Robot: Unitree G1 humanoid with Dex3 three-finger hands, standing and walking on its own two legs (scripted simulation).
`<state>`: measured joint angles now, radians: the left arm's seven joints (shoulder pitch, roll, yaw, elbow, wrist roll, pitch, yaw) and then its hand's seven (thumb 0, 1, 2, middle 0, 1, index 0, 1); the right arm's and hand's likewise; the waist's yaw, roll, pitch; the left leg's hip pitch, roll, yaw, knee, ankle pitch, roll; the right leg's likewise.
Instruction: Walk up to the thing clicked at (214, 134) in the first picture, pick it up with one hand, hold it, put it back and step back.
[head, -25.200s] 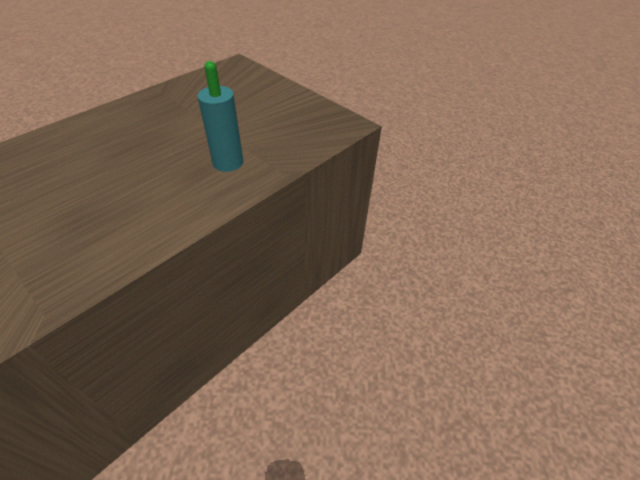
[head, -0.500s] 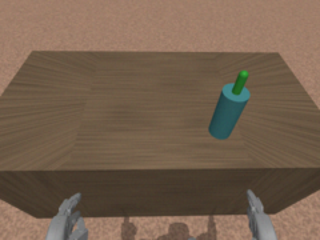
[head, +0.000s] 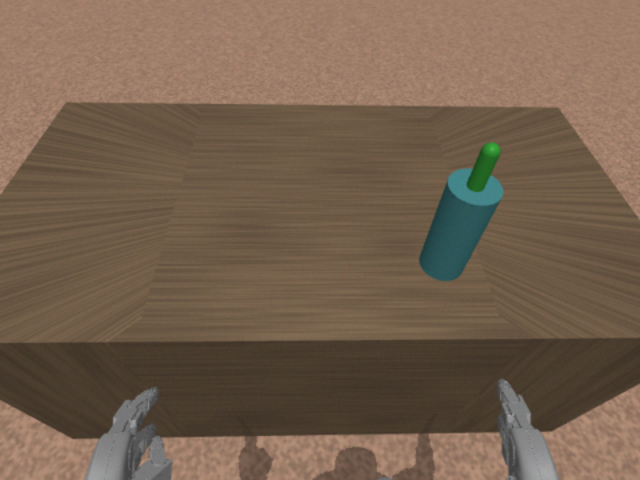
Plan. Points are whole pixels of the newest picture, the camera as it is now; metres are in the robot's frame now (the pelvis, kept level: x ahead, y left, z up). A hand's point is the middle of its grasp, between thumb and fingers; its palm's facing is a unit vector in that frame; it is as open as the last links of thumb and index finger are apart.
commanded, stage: home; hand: right
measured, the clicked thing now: (463, 213) +0.52 -0.23 +0.02
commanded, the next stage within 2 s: stand in 1.14 s
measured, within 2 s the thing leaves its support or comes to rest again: neither
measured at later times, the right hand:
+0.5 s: hand (477, 463) +0.17 -0.18 -0.05, palm faces +0.11 +0.97 -0.24, open 17.6 cm
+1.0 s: hand out of the picture +0.07 -0.26 -0.11, palm faces -0.03 +0.92 -0.39, open 17.5 cm
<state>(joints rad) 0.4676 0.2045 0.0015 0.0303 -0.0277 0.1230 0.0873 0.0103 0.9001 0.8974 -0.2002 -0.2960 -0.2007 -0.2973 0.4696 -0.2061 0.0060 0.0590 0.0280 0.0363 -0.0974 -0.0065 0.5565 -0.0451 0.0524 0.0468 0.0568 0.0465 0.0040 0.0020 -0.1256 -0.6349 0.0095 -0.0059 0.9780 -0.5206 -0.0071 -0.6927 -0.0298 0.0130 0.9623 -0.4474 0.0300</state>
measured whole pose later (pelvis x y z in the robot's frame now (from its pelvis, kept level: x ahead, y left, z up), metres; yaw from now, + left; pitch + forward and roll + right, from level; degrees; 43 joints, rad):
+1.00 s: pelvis -0.01 -0.01 +0.03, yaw +0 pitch -1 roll +0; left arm 0.22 0.34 0.03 0.87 0.05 0.00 0.00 0.01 0.90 0.90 -0.20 -0.30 -0.20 -0.30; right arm 0.26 -0.34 -0.04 0.83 -0.05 -0.01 -0.02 0.00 0.54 -0.05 0.05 0.05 0.06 0.05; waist 0.01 -0.02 0.04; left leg -0.33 0.02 -0.01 0.77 -0.42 -0.02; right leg -0.39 -0.02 0.00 0.78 -0.36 0.01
